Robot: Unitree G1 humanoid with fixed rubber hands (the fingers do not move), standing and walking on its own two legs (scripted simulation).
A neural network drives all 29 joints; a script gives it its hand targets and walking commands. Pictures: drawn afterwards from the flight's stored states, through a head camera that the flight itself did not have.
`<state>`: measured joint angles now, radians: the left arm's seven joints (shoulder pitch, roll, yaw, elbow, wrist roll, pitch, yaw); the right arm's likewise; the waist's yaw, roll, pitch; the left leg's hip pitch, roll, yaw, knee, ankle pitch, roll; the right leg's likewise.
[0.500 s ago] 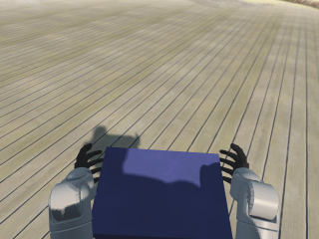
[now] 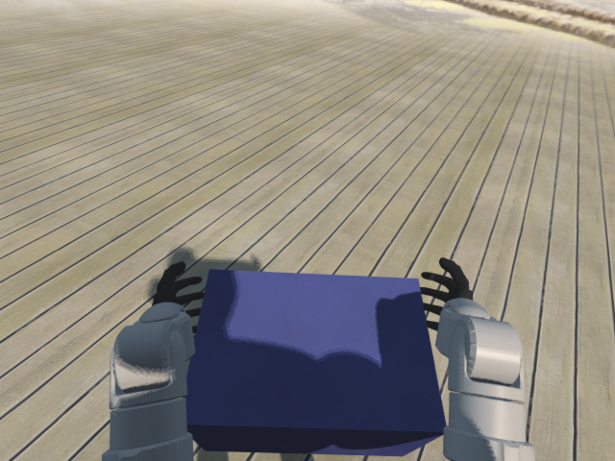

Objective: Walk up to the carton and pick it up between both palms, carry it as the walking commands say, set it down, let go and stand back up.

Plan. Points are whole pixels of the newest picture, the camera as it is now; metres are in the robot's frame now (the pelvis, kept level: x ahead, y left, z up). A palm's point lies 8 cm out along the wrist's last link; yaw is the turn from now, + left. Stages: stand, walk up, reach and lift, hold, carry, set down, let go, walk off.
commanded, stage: carry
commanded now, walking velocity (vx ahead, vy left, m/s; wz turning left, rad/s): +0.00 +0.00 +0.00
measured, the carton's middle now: (309, 366) +0.27 +0.01 +0.01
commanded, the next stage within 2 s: none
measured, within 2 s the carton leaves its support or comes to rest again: neither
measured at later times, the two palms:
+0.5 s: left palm (184, 388) +0.21 +0.15 +0.06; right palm (484, 399) +0.21 -0.20 +0.06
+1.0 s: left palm (137, 447) +0.14 +0.18 +0.07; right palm (489, 450) +0.14 -0.17 +0.08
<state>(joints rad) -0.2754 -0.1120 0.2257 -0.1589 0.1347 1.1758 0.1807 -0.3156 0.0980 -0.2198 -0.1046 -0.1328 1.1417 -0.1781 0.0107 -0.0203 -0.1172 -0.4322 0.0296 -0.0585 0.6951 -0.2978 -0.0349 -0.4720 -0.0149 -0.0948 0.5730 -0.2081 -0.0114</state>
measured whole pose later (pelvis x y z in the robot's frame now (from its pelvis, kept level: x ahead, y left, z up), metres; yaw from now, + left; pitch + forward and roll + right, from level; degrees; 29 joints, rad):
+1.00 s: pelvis -0.13 +0.00 -0.01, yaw -1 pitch -3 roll -1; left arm -0.19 -0.14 0.23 -0.20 0.14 1.09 0.16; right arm -0.22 0.12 -0.22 -0.11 -0.14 1.05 -0.13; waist 0.02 -0.03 -0.04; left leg -0.49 0.00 -0.05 0.74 -0.25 0.00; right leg -0.51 0.00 -0.08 0.67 -0.28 -0.04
